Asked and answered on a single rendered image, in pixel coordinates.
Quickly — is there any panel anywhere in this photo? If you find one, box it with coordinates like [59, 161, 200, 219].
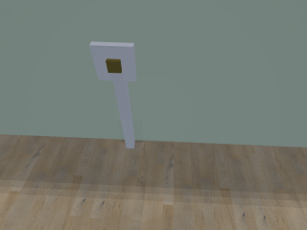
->
[89, 41, 137, 149]

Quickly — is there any button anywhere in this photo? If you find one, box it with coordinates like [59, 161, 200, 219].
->
[106, 58, 122, 74]

